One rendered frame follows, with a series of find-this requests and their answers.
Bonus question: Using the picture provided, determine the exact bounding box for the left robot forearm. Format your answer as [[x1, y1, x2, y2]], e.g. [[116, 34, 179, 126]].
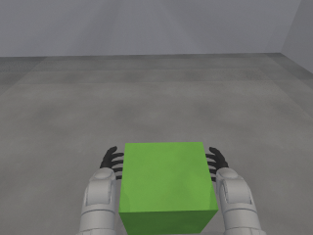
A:
[[75, 167, 116, 235]]

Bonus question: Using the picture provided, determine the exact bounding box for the carton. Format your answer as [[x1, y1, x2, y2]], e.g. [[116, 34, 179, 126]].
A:
[[118, 142, 219, 235]]

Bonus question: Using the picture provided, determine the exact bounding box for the right robot hand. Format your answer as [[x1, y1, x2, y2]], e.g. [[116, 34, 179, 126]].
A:
[[205, 147, 229, 182]]

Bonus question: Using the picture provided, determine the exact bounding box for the right robot forearm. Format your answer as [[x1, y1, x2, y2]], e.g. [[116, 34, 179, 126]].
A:
[[215, 167, 267, 235]]

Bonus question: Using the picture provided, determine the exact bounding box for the left robot hand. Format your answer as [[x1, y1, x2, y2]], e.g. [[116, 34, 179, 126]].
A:
[[100, 146, 124, 180]]

